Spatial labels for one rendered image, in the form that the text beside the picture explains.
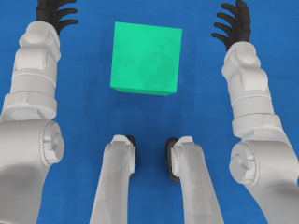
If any left robot forearm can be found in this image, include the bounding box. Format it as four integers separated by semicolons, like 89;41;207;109
0;21;62;124

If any robot right shin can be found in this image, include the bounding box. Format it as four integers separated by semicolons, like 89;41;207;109
171;136;205;177

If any right robot upper arm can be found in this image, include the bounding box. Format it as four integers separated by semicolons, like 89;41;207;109
229;140;299;224

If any carton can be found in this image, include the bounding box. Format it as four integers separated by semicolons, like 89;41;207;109
110;21;182;96

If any right robot hand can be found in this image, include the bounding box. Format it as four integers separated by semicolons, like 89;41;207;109
211;0;251;52

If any left robot hand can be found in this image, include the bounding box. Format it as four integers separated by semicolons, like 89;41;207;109
36;0;78;36

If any right robot forearm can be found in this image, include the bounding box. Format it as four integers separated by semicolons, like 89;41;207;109
221;41;299;177

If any robot left thigh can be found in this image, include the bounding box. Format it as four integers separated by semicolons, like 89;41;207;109
89;141;135;224

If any left robot upper arm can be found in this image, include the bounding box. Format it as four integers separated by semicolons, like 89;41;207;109
0;119;64;224

